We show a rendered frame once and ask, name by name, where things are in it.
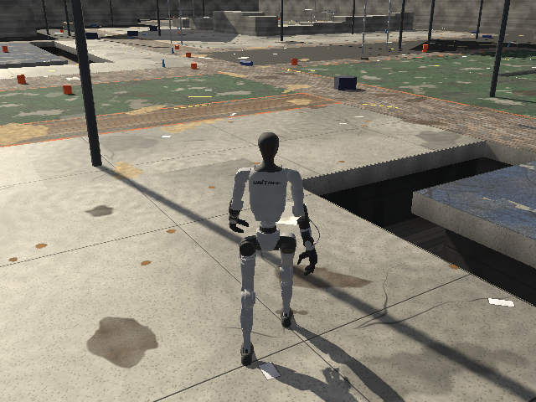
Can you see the robot left forearm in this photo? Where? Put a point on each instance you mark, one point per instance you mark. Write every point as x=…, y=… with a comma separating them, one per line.
x=233, y=214

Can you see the right robot upper arm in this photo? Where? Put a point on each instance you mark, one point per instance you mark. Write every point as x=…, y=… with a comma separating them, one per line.
x=294, y=177

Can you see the robot head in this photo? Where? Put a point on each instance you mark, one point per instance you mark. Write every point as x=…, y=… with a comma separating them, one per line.
x=268, y=143

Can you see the left robot upper arm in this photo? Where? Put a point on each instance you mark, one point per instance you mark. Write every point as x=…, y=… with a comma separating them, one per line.
x=240, y=179

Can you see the left robot foot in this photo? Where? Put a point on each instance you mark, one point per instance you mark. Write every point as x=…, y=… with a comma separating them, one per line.
x=246, y=358

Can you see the robot left hand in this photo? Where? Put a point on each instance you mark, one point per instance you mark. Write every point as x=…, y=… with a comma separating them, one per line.
x=236, y=229

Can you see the robot right forearm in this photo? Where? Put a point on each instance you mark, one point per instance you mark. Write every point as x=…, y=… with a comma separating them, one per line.
x=305, y=230

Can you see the robot right hand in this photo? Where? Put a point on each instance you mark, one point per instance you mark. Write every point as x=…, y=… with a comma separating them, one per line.
x=312, y=254

